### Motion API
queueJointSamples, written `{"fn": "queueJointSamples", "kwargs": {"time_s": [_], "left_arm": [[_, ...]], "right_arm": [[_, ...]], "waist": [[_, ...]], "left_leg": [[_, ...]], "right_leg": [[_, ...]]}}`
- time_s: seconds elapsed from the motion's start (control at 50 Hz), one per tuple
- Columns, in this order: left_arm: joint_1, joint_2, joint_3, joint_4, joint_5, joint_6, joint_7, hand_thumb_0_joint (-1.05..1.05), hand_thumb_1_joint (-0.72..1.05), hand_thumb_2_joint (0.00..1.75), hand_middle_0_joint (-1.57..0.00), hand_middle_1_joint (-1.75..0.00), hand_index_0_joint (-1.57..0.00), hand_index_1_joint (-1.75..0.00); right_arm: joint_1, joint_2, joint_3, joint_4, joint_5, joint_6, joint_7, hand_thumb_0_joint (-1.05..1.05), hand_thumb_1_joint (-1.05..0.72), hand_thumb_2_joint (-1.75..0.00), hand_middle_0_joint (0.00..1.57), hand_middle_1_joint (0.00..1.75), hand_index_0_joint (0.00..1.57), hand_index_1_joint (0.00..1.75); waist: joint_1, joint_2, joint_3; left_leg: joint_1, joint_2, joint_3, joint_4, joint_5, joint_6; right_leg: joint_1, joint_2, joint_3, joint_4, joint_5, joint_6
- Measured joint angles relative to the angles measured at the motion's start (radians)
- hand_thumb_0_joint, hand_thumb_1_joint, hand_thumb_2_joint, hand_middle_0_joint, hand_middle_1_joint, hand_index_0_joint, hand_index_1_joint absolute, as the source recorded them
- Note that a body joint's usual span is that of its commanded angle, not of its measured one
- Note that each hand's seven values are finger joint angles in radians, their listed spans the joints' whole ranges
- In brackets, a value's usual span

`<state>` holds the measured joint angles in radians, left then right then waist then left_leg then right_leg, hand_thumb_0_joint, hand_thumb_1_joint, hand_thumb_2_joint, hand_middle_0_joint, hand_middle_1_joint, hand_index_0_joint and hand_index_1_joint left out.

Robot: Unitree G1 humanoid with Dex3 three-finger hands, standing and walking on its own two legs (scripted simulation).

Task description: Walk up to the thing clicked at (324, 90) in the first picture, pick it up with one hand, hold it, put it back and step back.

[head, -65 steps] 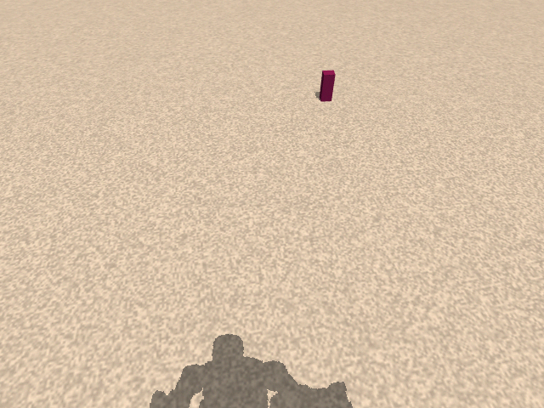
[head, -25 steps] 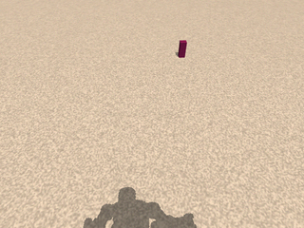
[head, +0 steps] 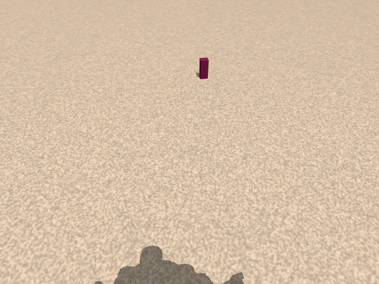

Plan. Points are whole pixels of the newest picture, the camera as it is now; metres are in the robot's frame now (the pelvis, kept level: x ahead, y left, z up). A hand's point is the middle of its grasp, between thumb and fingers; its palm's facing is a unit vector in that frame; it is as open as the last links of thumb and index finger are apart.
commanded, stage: walk up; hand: left
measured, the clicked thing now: (203, 68) +2.14 -0.21 -0.68
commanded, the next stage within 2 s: none
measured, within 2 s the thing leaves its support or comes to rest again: neither
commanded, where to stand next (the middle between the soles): +1.80 -0.35 m, yaw -12 degrees
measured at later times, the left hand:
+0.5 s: hand (122, 247) +0.27 +0.18 -0.15, palm faces -0.10 -0.94 -0.33, open 7.4 cm
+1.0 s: hand (159, 122) +0.72 +0.10 -0.12, palm faces -0.29 -0.87 -0.39, open 7.4 cm
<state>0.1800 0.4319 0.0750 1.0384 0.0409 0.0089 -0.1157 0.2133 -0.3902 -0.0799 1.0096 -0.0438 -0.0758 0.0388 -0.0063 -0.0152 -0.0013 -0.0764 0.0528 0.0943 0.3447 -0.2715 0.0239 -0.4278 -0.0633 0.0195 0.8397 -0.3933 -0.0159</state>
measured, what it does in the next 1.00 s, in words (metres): walks ahead: right foot, then left foot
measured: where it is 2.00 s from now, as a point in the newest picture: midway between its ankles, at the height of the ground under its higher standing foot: (224, 160)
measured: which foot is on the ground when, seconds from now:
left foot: down 0.00-0.14, up 0.16-0.58, down 0.60-1.00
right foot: up 0.00-0.12, down 0.14-0.62, up 0.64-1.00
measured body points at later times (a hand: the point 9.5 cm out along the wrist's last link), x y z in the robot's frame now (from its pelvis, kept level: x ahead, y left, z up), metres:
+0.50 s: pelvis +0.22 -0.09 -0.01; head +0.22 -0.09 +0.44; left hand +0.27 +0.23 -0.12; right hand +0.30 -0.42 -0.11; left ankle +0.40 +0.04 -0.71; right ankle +0.13 -0.19 -0.74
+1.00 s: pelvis +0.53 -0.14 -0.02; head +0.53 -0.16 +0.43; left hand +0.74 +0.15 -0.10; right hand +0.45 -0.47 -0.14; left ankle +0.45 +0.03 -0.74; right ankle +0.65 -0.30 -0.73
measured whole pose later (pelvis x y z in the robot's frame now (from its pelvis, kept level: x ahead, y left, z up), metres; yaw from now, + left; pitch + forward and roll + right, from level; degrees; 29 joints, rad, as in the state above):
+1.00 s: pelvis +0.53 -0.14 -0.02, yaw -12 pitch -1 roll +3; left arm 0.14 0.46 0.06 0.92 0.01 -0.05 -0.12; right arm 0.38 -0.44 -0.06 0.93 -0.01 -0.08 0.06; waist -0.06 -0.01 0.02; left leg 0.02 0.08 0.18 0.43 -0.40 -0.04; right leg -0.51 -0.10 -0.04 0.59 -0.08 -0.03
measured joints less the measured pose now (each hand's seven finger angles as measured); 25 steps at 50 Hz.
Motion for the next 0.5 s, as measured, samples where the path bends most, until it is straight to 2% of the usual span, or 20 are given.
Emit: {"fn": "queueJointSamples", "kwargs": {"time_s": [0.06, 0.12, 0.14, 0.16, 0.18, 0.22, 0.26, 0.32, 0.4, 0.46, 0.5], "left_arm": [[0.008, 0.027, 0.015, -0.023, -0.002, -0.004, -0.022, 0.01, 0.90, 0.89, -0.20, -0.30, -0.20, -0.30], [0.016, 0.050, 0.028, -0.033, -0.002, -0.012, -0.028, 0.00, 0.90, 0.89, -0.20, -0.30, -0.20, -0.30], [0.021, 0.060, 0.032, -0.038, -0.001, -0.020, -0.025, 0.00, 0.90, 0.89, -0.20, -0.30, -0.20, -0.30], [0.018, 0.062, 0.039, -0.043, 0.000, -0.032, -0.018, 0.00, 0.90, 0.89, -0.20, -0.30, -0.20, -0.30], [0.015, 0.058, 0.044, -0.053, 0.001, -0.047, -0.006, 0.00, 0.90, 0.89, -0.20, -0.30, -0.20, -0.30], [0.027, 0.035, 0.040, -0.074, -0.012, -0.066, 0.012, 0.00, 0.90, 0.89, -0.20, -0.30, -0.20, -0.30], [0.049, 0.004, 0.022, -0.079, -0.024, -0.068, 0.019, 0.00, 0.90, 0.89, -0.20, -0.30, -0.20, -0.30], [0.086, -0.025, -0.001, -0.074, -0.029, -0.069, 0.025, 0.00, 0.90, 0.89, -0.20, -0.30, -0.20, -0.30], [0.133, -0.030, -0.013, -0.076, -0.029, -0.075, 0.026, 0.00, 0.90, 0.89, -0.20, -0.30, -0.20, -0.30], [0.153, -0.021, -0.013, -0.086, -0.027, -0.080, 0.028, 0.00, 0.90, 0.89, -0.20, -0.30, -0.20, -0.30], [0.159, -0.014, -0.013, -0.091, -0.025, -0.082, 0.029, 0.00, 0.89, 0.89, -0.20, -0.30, -0.20, -0.30]], "right_arm": [[0.023, -0.041, -0.015, 0.005, -0.008, 0.006, 0.009, 0.01, -0.90, -0.90, 0.20, 0.30, 0.20, 0.30], [0.035, -0.076, -0.024, 0.007, -0.009, 0.014, 0.014, 0.01, -0.90, -0.90, 0.20, 0.30, 0.20, 0.30], [0.038, -0.085, -0.026, 0.007, -0.009, 0.018, 0.014, 0.01, -0.90, -0.90, 0.20, 0.30, 0.20, 0.30], [0.040, -0.096, -0.027, 0.008, -0.009, 0.024, 0.013, 0.01, -0.90, -0.90, 0.20, 0.30, 0.20, 0.30], [0.038, -0.103, -0.026, 0.010, -0.004, 0.032, 0.008, 0.01, -0.90, -0.90, 0.20, 0.30, 0.20, 0.30], [0.023, -0.104, -0.019, 0.018, 0.006, 0.051, 0.006, 0.01, -0.90, -0.90, 0.20, 0.30, 0.20, 0.30], [0.001, -0.100, -0.009, 0.013, 0.016, 0.052, 0.016, 0.02, -0.90, -0.90, 0.20, 0.30, 0.20, 0.30], [-0.019, -0.078, 0.002, -0.020, 0.025, 0.037, 0.038, 0.02, -0.90, -0.90, 0.20, 0.30, 0.19, 0.30], [-0.029, -0.047, 0.008, -0.064, 0.020, 0.033, 0.065, 0.01, -0.90, -0.90, 0.20, 0.30, 0.20, 0.30], [-0.032, -0.036, 0.009, -0.077, 0.015, 0.039, 0.072, 0.01, -0.90, -0.90, 0.20, 0.30, 0.20, 0.30], [-0.036, -0.035, 0.007, -0.077, 0.014, 0.041, 0.073, 0.01, -0.90, -0.90, 0.20, 0.30, 0.20, 0.30]], "waist": [[0.000, 0.011, -0.005], [-0.002, 0.022, -0.016], [-0.001, 0.025, -0.021], [0.003, 0.042, -0.019], [0.011, 0.061, -0.016], [0.031, 0.076, -0.013], [0.039, 0.092, -0.007], [0.043, 0.093, 0.001], [0.054, 0.066, 0.006], [0.062, 0.046, 0.012], [0.066, 0.039, 0.018]], "left_leg": [[0.051, 0.030, 0.026, 0.002, -0.031, -0.023], [0.083, 0.066, 0.047, 0.066, -0.108, -0.040], [0.079, 0.083, 0.050, 0.118, -0.152, -0.034], [0.052, 0.113, 0.033, 0.215, -0.196, -0.012], [-0.007, 0.127, -0.015, 0.365, -0.232, 0.001], [-0.141, 0.087, -0.086, 0.636, -0.223, 0.002], [-0.252, 0.061, -0.088, 0.757, -0.146, 0.002], [-0.376, 0.054, -0.060, 0.721, -0.054, -0.005], [-0.480, 0.066, -0.054, 0.570, 0.031, -0.031], [-0.507, 0.081, -0.064, 0.435, 0.096, -0.045], [-0.496, 0.088, -0.069, 0.341, 0.143, -0.043]], "right_leg": [[-0.020, -0.044, -0.014, -0.075, 0.036, 0.012], [0.008, -0.060, -0.045, -0.166, 0.093, 0.012], [0.030, -0.055, -0.061, -0.196, 0.118, 0.012], [0.036, -0.034, -0.075, -0.183, 0.165, 0.016], [0.030, -0.013, -0.090, -0.139, 0.144, 0.016], [0.048, 0.013, -0.101, -0.119, 0.099, 0.003], [0.110, 0.035, -0.107, -0.185, 0.100, -0.009], [0.209, 0.059, -0.105, -0.310, 0.123, -0.022], [0.303, 0.081, -0.084, -0.418, 0.125, -0.031], [0.363, 0.094, -0.073, -0.457, 0.100, -0.025], [0.404, 0.100, -0.068, -0.469, 0.070, -0.016]]}}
